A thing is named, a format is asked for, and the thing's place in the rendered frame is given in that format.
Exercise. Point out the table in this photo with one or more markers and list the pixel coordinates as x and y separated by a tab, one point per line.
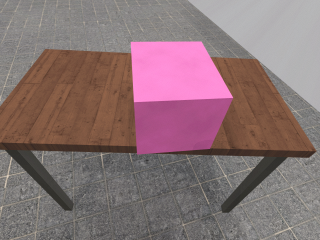
83	101

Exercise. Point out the carton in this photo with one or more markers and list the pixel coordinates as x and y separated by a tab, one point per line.
180	98

